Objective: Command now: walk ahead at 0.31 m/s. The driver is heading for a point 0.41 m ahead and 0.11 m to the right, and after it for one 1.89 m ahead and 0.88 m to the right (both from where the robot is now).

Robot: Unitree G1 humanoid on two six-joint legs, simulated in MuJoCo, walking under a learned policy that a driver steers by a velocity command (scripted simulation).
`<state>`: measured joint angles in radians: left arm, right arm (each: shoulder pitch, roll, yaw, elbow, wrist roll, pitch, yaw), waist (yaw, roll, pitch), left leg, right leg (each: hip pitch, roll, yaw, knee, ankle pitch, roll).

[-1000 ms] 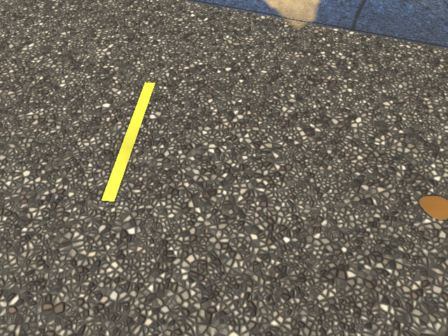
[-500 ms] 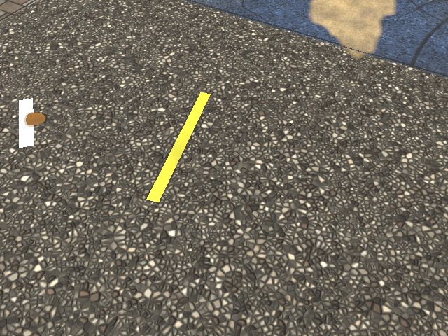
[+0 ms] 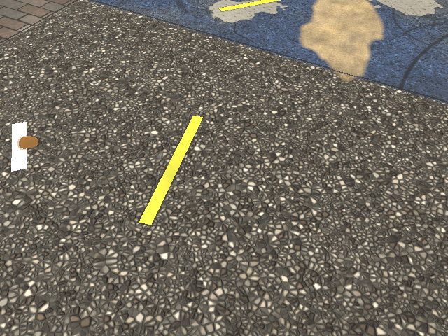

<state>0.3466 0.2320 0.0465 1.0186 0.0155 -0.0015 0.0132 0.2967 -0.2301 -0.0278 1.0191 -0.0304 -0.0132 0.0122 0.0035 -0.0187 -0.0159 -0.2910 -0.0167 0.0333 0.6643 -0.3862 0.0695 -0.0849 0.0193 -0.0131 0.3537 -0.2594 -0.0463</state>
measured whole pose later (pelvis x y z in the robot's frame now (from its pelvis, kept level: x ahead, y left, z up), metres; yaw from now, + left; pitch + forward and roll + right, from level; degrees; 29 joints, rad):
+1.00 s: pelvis +0.47 -0.07 -0.01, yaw -29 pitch +2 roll +0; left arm 0.45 0.25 0.07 0.92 0.01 -0.05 0.01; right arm 0.00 -0.24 -0.02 0.76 -0.04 -0.03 0.03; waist 0.11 0.04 0.04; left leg -0.66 0.07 -0.03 0.69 -0.04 -0.04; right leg 0.01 0.15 0.16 0.29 -0.31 -0.13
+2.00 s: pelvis +0.88 -0.39 +0.00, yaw -42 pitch +1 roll -1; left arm 0.45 0.22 0.03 0.97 0.01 -0.08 -0.01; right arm 0.10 -0.24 -0.03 0.82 -0.03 -0.02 0.04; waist 0.05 0.05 0.02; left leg -0.62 0.10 0.05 0.70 -0.04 0.02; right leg 0.06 0.09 -0.07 0.17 -0.25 -0.08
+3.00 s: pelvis +1.26 -0.72 +0.00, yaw -26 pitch +0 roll +0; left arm 0.32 0.21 0.05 0.94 0.01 -0.09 0.02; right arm 0.15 -0.25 -0.07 0.85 -0.03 0.01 0.04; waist 0.01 0.04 0.08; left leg -0.60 0.06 0.05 0.85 -0.11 0.04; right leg -0.09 -0.01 -0.24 0.33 -0.24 -0.05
